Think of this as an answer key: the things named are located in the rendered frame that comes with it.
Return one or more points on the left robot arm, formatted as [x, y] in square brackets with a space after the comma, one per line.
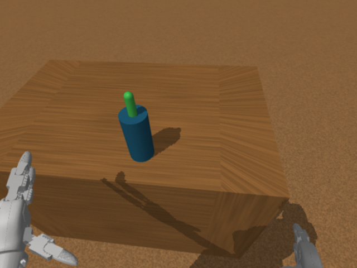
[13, 259]

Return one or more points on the left robot hand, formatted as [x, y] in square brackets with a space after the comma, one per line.
[15, 218]

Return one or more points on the bottle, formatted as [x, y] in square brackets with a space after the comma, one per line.
[136, 129]

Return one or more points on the right robot hand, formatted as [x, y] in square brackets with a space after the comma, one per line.
[306, 254]

